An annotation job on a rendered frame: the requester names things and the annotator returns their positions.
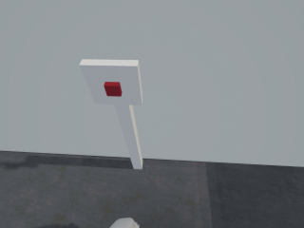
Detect button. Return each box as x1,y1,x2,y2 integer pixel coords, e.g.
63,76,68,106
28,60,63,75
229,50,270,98
104,82,122,97

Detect panel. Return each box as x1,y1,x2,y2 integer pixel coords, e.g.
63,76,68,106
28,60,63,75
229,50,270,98
79,59,143,170

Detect robot left thigh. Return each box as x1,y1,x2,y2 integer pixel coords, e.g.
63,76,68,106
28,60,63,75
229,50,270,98
109,218,140,228

